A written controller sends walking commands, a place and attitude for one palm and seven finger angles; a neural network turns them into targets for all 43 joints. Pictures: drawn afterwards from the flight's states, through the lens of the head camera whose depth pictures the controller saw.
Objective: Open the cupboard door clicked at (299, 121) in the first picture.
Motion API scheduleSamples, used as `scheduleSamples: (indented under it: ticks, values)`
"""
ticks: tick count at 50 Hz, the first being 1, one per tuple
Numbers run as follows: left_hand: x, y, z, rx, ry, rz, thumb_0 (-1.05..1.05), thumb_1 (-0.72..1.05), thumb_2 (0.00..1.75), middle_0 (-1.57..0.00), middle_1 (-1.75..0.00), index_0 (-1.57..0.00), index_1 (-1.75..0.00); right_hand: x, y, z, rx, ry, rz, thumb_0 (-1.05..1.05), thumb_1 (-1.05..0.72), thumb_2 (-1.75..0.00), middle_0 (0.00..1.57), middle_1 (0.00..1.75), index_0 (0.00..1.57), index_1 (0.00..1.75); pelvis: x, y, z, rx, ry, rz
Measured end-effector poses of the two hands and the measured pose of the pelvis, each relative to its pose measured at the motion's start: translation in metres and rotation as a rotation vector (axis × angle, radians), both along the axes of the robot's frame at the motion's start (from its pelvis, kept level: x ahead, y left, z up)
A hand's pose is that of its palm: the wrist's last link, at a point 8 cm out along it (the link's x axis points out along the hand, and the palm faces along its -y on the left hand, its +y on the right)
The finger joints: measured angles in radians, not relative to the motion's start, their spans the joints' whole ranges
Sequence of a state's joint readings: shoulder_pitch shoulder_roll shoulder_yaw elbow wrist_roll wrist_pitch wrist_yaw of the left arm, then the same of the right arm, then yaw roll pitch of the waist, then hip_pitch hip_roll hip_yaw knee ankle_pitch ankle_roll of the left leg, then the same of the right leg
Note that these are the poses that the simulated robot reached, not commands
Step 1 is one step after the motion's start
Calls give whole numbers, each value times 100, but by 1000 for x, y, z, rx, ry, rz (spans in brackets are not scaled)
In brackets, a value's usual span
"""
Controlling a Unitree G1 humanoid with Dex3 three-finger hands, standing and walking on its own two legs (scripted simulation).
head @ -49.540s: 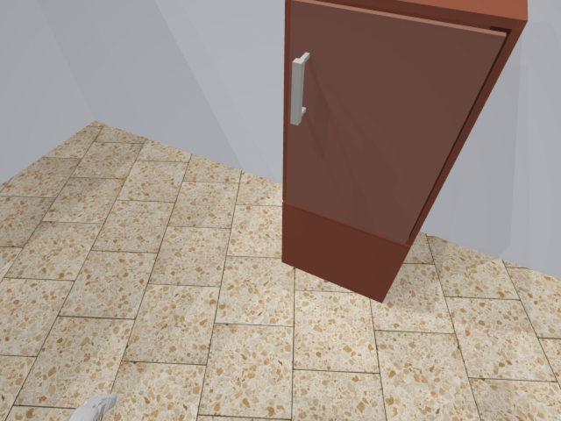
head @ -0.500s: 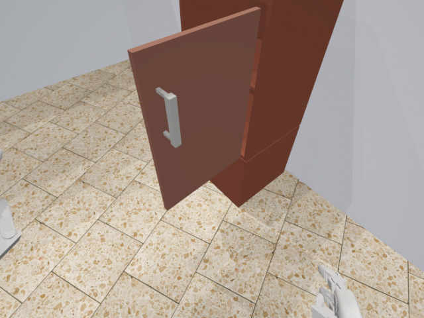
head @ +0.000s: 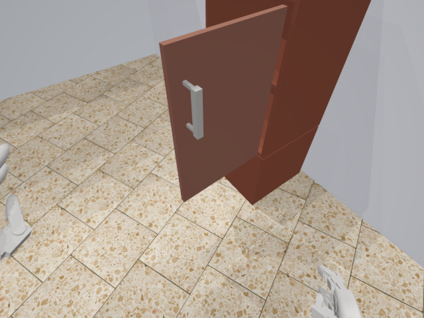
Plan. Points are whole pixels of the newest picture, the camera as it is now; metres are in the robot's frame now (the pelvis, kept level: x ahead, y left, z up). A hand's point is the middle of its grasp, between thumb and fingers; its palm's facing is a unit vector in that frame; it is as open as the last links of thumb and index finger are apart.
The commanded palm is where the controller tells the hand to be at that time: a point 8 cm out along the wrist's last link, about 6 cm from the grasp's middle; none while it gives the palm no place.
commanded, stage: stop stepping back and stand still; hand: left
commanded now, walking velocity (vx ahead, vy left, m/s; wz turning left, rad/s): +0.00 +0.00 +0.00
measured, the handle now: (192, 110) +0.58 +0.08 +0.07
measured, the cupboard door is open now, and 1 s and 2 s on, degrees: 92 92 92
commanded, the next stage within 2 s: let the arm hang, fingers relaxed in 0.44 s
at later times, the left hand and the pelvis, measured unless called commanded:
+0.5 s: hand (5, 237) +0.18 +0.28 +0.16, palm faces +0.43 -0.77 -0.47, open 7.5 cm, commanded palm +0.12 +0.32 +0.18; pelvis -0.02 +0.02 +0.00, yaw +0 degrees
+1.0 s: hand out of the picture +0.00 +0.19 -0.17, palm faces +0.06 -0.97 -0.22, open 7.1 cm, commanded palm none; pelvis -0.03 -0.01 +0.00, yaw +3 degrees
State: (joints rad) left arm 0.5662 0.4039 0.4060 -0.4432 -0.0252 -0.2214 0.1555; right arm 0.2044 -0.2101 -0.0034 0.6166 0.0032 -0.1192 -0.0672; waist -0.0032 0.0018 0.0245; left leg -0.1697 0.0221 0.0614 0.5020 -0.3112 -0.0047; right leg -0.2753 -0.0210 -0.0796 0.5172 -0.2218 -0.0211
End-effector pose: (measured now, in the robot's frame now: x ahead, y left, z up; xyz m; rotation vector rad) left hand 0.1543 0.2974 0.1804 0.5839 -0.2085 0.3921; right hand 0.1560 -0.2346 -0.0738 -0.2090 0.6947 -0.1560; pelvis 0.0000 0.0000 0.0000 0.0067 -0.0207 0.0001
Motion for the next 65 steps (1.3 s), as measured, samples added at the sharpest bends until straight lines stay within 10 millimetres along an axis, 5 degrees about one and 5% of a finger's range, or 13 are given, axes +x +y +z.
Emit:
scheduleSamples:
  ticks: [11,27,29,33,37,42,47,51,57,65]
  values:
    - [-13,22,-5,-60,-31,38,2,88,90,-21,-30,-21,-31,-10,32,3,13,5,52,1,-90,-89,21,30,20,30,-14,15,3,-10,-4,-3]
    - [-12,21,-2,-28,7,13,2,88,90,-21,-30,-21,-31,-36,23,-6,6,67,1,2,-90,-89,21,30,20,30,-18,20,5,-11,1,-2]
    - [-5,24,-27,-39,107,-2,1,89,90,-21,-30,-20,-31,-35,19,-16,19,89,40,1,-90,-89,21,30,20,30,-20,20,2,-12,16,17]
    - [-2,24,-142,-210,592,60,1,89,90,-20,-30,-20,-30,-43,3,-45,27,204,58,1,-90,-89,21,30,20,30,-28,22,-5,6,30,20]
    - [-47,-12,-243,-361,1029,91,1,90,90,-20,-29,-19,-30,-67,-13,-60,25,304,16,1,-90,-89,21,30,20,30,-33,15,-9,20,23,10]
    - [-117,-72,-314,-568,1336,93,2,90,90,-20,-29,-20,-30,-119,-27,-61,-18,499,-24,1,-90,-89,20,30,20,30,-35,3,-8,15,11,29]
    - [-150,-69,-325,-642,1384,208,-1,98,90,-21,-30,-21,-30,-168,-27,-59,-29,685,-35,1,-91,-89,20,30,20,30,-34,-6,-3,-2,12,50]
    - [-169,-60,-318,-632,1424,271,0,96,90,-21,-30,-20,-30,-185,-21,-64,6,742,-46,1,-90,-89,20,30,20,30,-30,-8,0,-7,8,53]
    - [-178,-43,-306,-593,1443,343,1,92,90,-20,-30,-20,-30,-186,-9,-73,63,738,-48,1,-90,-89,20,30,20,30,-26,-7,3,-6,1,49]
    - [-157,-36,-299,-577,1404,347,1,91,90,-20,-30,-20,-30,-173,2,-76,88,718,-35,1,-90,-89,20,30,20,30,-20,-5,5,-2,0,45]
